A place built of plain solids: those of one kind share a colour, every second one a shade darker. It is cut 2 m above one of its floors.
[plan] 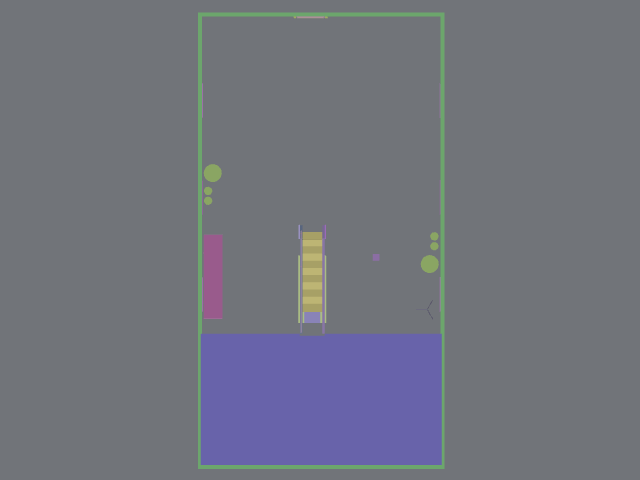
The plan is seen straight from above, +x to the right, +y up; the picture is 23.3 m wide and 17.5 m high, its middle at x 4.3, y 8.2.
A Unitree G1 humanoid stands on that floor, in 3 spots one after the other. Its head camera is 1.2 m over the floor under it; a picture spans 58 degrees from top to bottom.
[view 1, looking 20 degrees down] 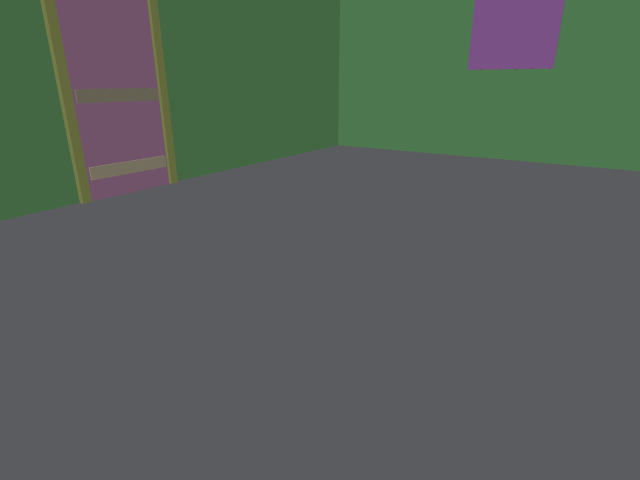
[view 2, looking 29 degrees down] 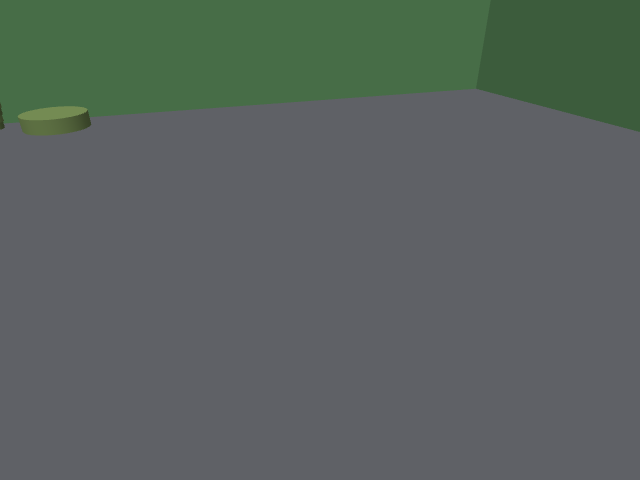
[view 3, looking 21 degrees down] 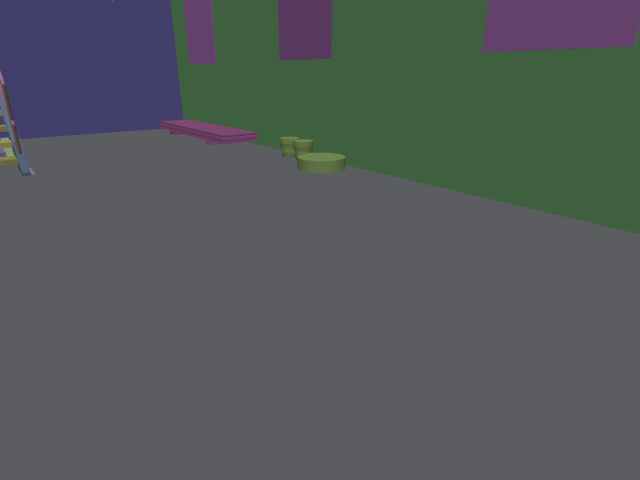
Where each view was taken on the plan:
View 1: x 1.00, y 11.79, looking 33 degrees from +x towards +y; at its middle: ground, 3.51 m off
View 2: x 5.74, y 11.70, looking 160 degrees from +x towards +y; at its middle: ground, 2.48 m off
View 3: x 4.02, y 15.25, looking -128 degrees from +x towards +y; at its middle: ground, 3.35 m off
